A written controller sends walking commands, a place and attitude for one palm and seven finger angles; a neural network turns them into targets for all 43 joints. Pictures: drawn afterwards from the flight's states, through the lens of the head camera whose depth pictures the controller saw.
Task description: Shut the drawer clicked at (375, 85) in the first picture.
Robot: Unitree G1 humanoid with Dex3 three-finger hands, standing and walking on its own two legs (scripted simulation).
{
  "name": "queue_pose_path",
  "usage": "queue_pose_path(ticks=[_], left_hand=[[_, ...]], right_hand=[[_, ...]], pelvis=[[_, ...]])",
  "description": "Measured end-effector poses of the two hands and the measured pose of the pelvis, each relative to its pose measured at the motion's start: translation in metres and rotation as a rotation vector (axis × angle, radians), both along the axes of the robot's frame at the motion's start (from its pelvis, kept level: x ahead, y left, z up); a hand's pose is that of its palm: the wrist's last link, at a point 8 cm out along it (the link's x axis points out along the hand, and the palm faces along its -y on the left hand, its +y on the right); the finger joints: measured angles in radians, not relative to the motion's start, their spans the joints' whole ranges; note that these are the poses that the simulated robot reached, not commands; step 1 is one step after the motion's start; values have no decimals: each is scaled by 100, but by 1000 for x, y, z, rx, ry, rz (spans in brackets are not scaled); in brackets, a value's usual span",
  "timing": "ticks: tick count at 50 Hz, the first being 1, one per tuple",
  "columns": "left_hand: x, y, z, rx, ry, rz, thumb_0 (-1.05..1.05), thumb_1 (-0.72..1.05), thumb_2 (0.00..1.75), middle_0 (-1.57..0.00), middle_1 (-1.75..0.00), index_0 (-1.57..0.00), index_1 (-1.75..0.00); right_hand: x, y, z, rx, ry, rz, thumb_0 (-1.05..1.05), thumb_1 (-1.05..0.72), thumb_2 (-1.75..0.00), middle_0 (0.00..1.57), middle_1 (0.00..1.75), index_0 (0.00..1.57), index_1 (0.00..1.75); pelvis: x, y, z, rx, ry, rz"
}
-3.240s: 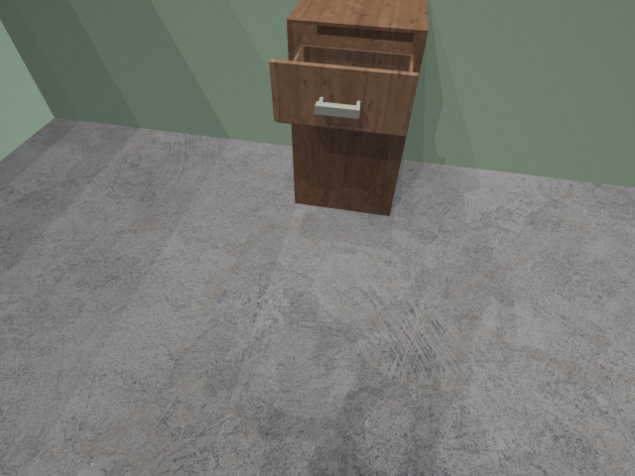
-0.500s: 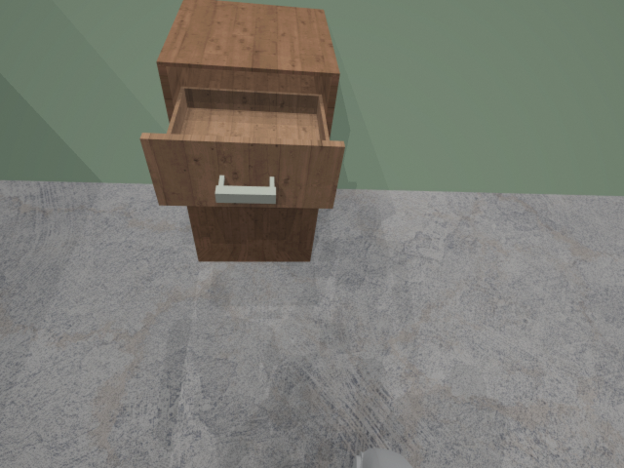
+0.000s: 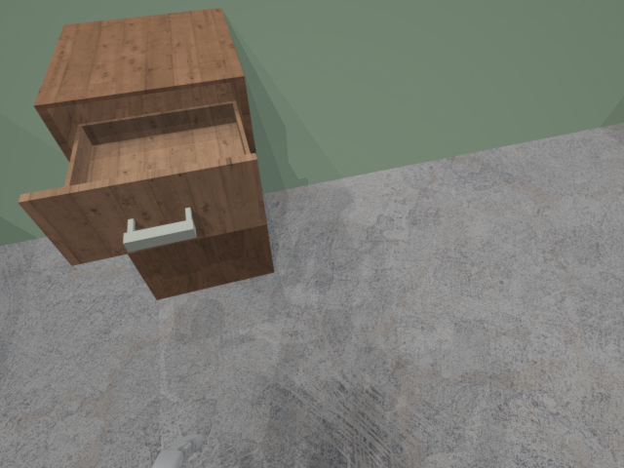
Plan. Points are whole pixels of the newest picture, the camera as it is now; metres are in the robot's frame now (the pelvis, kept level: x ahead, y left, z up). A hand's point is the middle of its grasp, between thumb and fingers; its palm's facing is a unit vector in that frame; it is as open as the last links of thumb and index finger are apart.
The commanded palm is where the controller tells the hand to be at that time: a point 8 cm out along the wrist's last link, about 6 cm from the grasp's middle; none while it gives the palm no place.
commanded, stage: turn to face it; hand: left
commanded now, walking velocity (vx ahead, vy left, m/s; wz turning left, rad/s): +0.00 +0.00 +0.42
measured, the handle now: (160, 226) +0.53 +0.29 -0.05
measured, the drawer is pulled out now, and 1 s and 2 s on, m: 0.30 0.30 0.30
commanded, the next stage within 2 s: take the last steps up to it in 0.48 s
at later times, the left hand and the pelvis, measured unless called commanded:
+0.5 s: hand out of the picture -0.04 +0.23 -0.16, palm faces +0.23 -0.94 -0.26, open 7.4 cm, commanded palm none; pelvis -0.03 +0.02 +0.02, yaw +10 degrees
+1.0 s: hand out of the picture -0.14 +0.10 -0.15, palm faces +0.41 -0.90 -0.13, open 7.4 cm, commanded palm none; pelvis -0.03 -0.01 +0.02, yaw +17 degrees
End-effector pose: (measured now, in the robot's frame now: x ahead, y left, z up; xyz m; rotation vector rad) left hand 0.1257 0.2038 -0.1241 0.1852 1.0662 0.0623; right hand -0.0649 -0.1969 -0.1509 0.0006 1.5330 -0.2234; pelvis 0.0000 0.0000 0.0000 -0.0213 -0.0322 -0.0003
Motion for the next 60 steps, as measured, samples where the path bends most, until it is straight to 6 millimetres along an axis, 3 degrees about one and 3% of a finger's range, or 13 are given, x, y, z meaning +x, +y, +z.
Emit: queue_pose_path(ticks=[4, 10, 14, 21, 27, 33, 42, 47, 52, 56, 58, 60], left_hand=[[-15, -2, 0, -28, 13, 53, 0, 91, 90, -20, -30, -20, -30], [-52, 30, -12, -40, 38, 169, -1, 92, 89, -21, -30, -20, -30], [-94, 58, -23, -28, 127, 237, 0, 91, 90, -21, -30, -20, -30], [-158, 78, -6, 26, 253, 315, 0, 91, 90, -20, -30, -19, -30], [-185, 66, 5, 61, 286, 349, 1, 91, 90, -20, -30, -19, -30], [-200, 28, 9, 84, 233, 377, 1, 91, 90, -20, -30, -19, -30], [-241, -33, 16, -26, 268, 445, 0, 91, 90, -20, -30, -20, -30], [-268, -53, 10, -93, 342, 493, 0, 91, 90, -21, -30, -20, -30], [-295, -54, 3, -150, 450, 532, 0, 91, 90, -21, -30, -20, -30], [-305, -38, -11, -188, 533, 529, 0, 91, 90, -21, -30, -20, -30], [-299, -23, -15, -187, 561, 491, 1, 91, 90, -21, -30, -20, -30], [-280, -3, -15, -170, 552, 450, 1, 91, 90, -21, -30, -20, -30]], right_hand=[[36, -9, 8, -27, -80, 51, 0, -91, -90, 20, 30, 20, 30], [80, -12, 18, -92, -173, 171, 1, -92, -90, 20, 30, 20, 30], [93, -7, 23, -123, -210, 229, 0, -92, -90, 20, 30, 20, 30], [103, -1, 36, -111, -221, 292, 0, -91, -90, 20, 30, 20, 30], [111, -14, 28, -78, -237, 325, 0, -91, -90, 20, 30, 21, 30], [116, -38, 7, -26, -243, 349, 0, -91, -90, 20, 30, 21, 30], [126, -54, 26, -16, -245, 406, 0, -91, -90, 20, 30, 20, 30], [133, -46, 29, -32, -213, 439, 0, -91, -90, 20, 30, 20, 30], [157, -15, 34, -39, -237, 477, 0, -91, -90, 19, 30, 20, 30], [177, 20, 32, -53, -315, 477, 0, -91, -90, 19, 30, 20, 30], [182, 29, 35, -70, -355, 440, -1, -93, -90, 20, 30, 20, 30], [182, 28, 42, -97, -371, 406, -2, -95, -90, 20, 30, 21, 30]], pelvis=[[0, 0, 6, 3, 4, 33], [-8, 16, 3, -9, 8, 90], [-14, 26, 0, -4, 9, 115], [-22, 25, 16, -1, 20, 150], [-32, 11, 16, 14, 19, 182], [-42, -16, 8, 35, 9, 221], [-37, -29, 25, 49, 15, 273], [-31, -21, 25, 29, 22, 289], [-23, -2, 22, 12, 30, 286], [-13, 22, 10, -7, 26, 272], [-8, 29, 9, 7, 19, 253], [0, 36, 13, 6, 15, 240]])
